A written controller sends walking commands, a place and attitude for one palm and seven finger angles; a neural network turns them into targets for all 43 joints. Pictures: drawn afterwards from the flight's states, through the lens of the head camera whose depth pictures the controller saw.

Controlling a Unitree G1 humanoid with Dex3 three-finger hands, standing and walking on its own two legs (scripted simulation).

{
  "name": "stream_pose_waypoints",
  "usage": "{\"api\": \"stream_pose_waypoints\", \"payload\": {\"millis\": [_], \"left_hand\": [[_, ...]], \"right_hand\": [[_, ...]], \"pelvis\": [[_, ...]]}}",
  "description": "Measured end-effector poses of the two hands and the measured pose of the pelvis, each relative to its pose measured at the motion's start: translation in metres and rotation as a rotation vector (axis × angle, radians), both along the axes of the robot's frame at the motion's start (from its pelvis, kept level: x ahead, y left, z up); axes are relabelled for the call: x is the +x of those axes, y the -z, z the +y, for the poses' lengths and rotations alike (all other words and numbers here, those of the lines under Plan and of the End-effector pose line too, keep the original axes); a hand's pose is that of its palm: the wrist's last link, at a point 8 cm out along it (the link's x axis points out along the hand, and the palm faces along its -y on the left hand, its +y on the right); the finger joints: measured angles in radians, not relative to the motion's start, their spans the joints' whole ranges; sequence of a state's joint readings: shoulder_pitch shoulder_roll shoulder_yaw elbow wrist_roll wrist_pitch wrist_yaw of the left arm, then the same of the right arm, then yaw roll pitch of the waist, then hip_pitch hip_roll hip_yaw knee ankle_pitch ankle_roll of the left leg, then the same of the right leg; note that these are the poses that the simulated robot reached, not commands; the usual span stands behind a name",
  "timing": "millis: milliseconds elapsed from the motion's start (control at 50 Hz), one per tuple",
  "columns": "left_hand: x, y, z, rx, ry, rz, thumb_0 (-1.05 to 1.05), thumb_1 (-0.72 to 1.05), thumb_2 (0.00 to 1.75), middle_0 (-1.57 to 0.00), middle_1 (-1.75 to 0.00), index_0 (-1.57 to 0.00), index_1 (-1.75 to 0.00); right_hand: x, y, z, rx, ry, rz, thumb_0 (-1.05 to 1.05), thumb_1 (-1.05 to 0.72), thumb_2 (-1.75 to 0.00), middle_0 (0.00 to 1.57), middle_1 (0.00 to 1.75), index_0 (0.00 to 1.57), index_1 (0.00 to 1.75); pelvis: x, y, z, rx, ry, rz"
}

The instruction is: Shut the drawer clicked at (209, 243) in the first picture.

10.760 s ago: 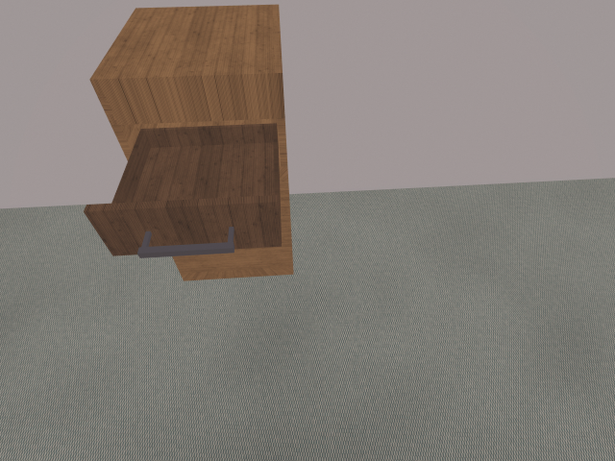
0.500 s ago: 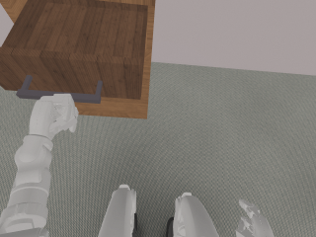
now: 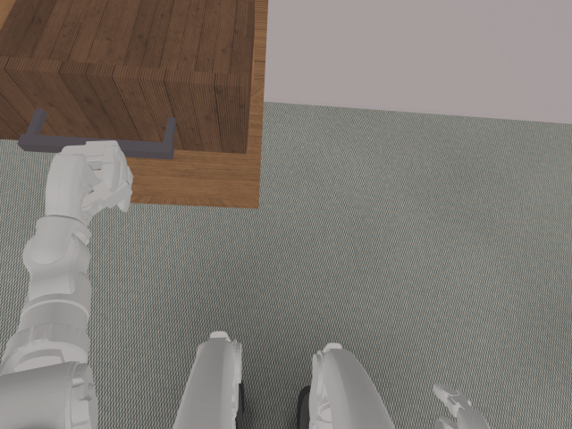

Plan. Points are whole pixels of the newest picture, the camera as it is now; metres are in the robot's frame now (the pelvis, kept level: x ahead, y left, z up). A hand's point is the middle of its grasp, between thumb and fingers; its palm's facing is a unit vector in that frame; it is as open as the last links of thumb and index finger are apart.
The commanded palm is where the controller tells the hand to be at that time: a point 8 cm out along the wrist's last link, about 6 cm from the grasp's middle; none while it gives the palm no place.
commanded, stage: push the drawer shut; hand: left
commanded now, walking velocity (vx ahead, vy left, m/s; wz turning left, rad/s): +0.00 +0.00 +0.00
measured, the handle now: (102, 134) +0.49 +0.27 +0.02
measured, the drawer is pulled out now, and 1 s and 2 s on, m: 0.17 0.05 0.00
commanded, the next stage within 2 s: pull the fist back off the drawer in 1.66 s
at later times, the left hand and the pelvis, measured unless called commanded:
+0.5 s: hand (129, 143) +0.49 +0.24 +0.02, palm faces +0.00 -1.00 -0.05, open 2.9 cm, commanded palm +0.49 +0.26 +0.03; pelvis -0.01 +0.00 -0.02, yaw -2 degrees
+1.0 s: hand (136, 111) +0.54 +0.24 +0.03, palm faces +0.01 -1.00 -0.04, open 3.2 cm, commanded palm +0.55 +0.25 +0.03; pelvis -0.01 +0.01 -0.02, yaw -3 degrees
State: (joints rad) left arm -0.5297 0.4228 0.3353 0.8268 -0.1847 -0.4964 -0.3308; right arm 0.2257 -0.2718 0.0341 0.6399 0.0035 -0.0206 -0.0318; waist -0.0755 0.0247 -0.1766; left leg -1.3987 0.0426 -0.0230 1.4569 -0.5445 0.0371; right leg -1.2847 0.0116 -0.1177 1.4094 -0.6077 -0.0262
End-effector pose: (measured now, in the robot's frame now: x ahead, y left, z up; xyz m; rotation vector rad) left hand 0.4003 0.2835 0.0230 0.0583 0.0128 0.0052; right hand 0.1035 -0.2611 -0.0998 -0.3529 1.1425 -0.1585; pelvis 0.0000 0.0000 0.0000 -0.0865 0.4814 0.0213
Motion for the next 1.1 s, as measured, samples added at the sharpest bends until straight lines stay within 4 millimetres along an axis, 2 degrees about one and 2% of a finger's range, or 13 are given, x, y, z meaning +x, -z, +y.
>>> {"api": "stream_pose_waypoints", "payload": {"millis": [200,460,660,880,1100], "left_hand": [[0.025,-0.002,0.002,-0.004,0.005,-0.006,-0.02,0.79,0.93,-1.4,-1.6,-1.4,-1.6],[0.06,-0.001,0.008,-0.012,0.008,-0.007,-0.03,0.75,0.91,-1.4,-1.6,-1.4,-1.6],[0.085,-0.001,0.007,-0.018,0.006,-0.006,-0.02,0.75,0.91,-1.4,-1.6,-1.4,-1.6],[0.106,-0.005,0.006,-0.022,-0.002,-0.001,0.02,0.76,0.9,-1.4,-1.6,-1.4,-1.6],[0.13,-0.004,0.009,-0.023,-0.006,-0.007,0.02,0.73,0.9,-1.4,-1.6,-1.4,-1.6]], "right_hand": [[-0.015,0.004,-0.007,-0.019,0.018,0.029,0.0,-0.9,-0.9,0.2,0.3,0.2,0.3],[-0.058,0.007,-0.01,-0.05,0.067,0.128,0.0,-0.9,-0.9,0.2,0.3,0.2,0.3],[-0.085,0.007,-0.004,-0.059,0.101,0.199,0.0,-0.9,-0.9,0.2,0.3,0.2,0.3],[-0.099,0.004,0.006,-0.05,0.119,0.24,0.0,-0.9,-0.9,0.21,0.3,0.2,0.3],[-0.108,0.005,0.007,-0.065,0.131,0.273,0.0,-0.9,-0.9,0.21,0.3,0.2,0.3]], "pelvis": [[-0.005,0.007,-0.002,-0.009,0.004,0.01],[-0.011,0.017,0.0,-0.023,0.013,0.035],[-0.013,0.02,0.005,-0.034,0.019,0.059],[-0.012,0.02,0.01,-0.044,0.023,0.076],[-0.012,0.026,0.01,-0.054,0.027,0.102]]}}
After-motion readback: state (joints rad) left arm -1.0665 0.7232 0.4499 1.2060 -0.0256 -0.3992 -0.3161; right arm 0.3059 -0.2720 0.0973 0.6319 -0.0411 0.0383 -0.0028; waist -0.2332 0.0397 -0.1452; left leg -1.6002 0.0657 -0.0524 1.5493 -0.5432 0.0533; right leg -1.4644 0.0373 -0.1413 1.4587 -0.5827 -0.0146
